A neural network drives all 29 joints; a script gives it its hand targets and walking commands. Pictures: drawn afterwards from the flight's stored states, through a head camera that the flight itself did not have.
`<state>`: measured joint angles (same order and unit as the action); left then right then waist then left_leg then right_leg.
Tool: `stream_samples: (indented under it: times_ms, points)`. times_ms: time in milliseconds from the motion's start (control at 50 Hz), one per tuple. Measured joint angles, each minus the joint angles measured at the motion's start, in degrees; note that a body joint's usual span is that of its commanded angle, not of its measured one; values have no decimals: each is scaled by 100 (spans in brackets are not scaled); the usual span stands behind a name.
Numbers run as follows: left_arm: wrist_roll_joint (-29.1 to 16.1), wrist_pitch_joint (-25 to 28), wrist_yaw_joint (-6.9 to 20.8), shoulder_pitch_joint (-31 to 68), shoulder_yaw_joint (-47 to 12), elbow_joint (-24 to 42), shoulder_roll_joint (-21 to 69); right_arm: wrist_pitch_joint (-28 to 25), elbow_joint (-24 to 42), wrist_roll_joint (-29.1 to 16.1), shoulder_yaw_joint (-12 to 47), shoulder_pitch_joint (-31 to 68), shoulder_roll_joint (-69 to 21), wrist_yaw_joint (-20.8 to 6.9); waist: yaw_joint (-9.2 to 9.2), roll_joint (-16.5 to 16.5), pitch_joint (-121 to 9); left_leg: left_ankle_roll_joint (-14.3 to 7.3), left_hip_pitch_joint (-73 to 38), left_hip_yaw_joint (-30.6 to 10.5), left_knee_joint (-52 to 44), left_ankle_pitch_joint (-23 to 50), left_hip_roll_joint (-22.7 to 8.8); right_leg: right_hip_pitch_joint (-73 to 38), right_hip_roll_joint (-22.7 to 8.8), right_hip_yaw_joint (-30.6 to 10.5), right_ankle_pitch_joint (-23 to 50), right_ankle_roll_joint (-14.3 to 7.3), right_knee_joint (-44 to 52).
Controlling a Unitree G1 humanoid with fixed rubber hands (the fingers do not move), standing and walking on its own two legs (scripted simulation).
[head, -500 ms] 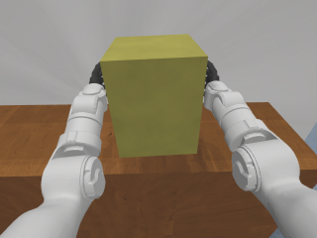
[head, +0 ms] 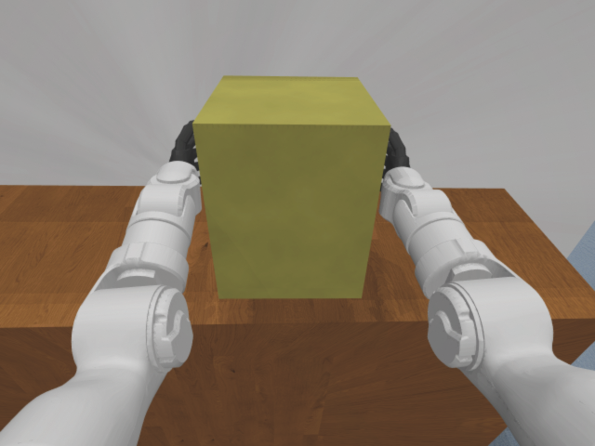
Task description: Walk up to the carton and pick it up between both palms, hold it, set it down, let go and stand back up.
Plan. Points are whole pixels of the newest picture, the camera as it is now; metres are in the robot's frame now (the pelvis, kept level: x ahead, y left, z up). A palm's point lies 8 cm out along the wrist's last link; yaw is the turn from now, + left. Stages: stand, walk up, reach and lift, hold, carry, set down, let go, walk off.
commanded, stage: set down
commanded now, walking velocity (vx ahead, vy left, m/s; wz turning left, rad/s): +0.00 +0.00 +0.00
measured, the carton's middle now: (290, 183) +0.43 +0.00 +0.19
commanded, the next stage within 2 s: none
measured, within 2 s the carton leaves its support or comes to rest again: rests again in 1.26 s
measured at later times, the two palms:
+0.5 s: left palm (185, 184) +0.43 +0.14 +0.19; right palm (388, 196) +0.40 -0.14 +0.18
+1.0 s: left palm (188, 205) +0.43 +0.15 +0.15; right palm (384, 214) +0.40 -0.14 +0.15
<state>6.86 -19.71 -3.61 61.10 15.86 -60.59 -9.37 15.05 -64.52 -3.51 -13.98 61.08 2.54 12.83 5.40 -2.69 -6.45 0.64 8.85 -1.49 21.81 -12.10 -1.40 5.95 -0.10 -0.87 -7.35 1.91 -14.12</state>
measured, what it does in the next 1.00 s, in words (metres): stands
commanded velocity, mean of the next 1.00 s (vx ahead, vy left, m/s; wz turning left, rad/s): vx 0.00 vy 0.00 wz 0.00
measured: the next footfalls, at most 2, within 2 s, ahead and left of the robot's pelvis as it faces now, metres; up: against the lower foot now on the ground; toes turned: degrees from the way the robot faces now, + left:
none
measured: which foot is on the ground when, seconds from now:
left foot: down 0.00-1.00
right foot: down 0.00-1.00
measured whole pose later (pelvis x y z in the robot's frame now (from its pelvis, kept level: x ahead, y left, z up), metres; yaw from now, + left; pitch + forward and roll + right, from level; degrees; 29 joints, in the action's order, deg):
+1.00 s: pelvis +0.00 -0.01 +0.00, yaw +0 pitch +0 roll -1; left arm 14.0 -11.8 0.2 54.3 21.5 -57.8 -5.6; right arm 8.8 -52.2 13.8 -29.8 49.2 -6.9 9.2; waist 3.7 -4.3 -3.5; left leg 1.0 7.7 -1.6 18.7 -10.8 -1.1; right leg 5.8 -0.5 -0.6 -7.5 1.7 -13.7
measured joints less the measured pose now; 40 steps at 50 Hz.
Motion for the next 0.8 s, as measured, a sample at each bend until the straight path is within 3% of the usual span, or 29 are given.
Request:
stream_samples:
  times_ms: [220,360,460,700,800]
  points:
    - [2,268,-18,-99,-226,-182,8,-271,72,378,-374,-324,-171,-78,-86,-78,-35,18,59,8,-26,6,-4,54,2,-7,15,-8,39]
    - [16,434,26,-67,-271,-283,-26,-329,248,701,-711,-415,-313,-112,-22,-79,-11,36,38,-62,-86,46,7,6,-6,64,31,-22,102]
    - [349,465,140,-10,241,-357,71,-282,378,809,-852,-477,-381,-131,-108,-92,128,18,-83,8,-164,70,-5,-42,2,-4,36,-17,83]
    - [401,651,227,-247,270,-150,139,-477,773,1276,-1252,-824,-676,-205,-94,-145,120,46,-17,-41,-254,156,22,51,-25,48,36,-34,65]
    - [668,670,303,-334,543,-35,260,-501,895,1485,-1479,-902,-762,-298,-145,-172,237,43,-128,-10,-306,158,16,-27,-21,18,29,-34,74]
